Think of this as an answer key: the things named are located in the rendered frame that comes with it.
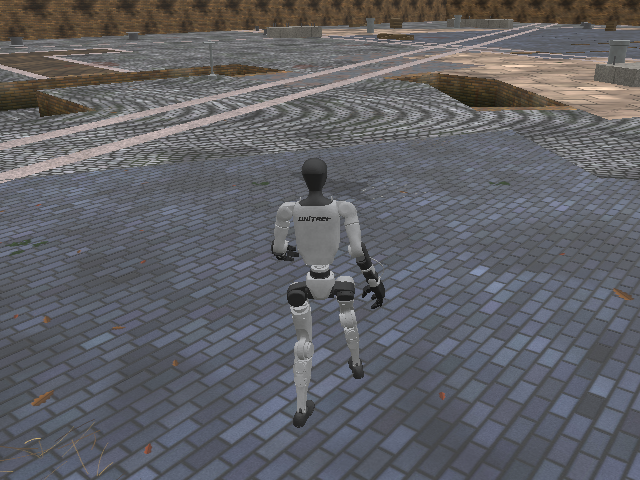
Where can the robot left shin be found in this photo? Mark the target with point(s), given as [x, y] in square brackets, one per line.
[302, 376]

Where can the left robot hand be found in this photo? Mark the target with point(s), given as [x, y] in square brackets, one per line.
[289, 253]

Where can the robot left upper arm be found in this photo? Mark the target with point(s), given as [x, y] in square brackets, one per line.
[284, 214]

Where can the robot torso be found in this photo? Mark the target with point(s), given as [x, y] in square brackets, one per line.
[317, 231]

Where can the robot right forearm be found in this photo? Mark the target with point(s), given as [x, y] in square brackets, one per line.
[367, 268]

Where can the robot right upper arm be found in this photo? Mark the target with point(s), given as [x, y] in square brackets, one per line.
[349, 212]

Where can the right robot hand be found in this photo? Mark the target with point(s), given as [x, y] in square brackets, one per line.
[379, 294]

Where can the robot left forearm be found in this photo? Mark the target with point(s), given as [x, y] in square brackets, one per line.
[280, 255]

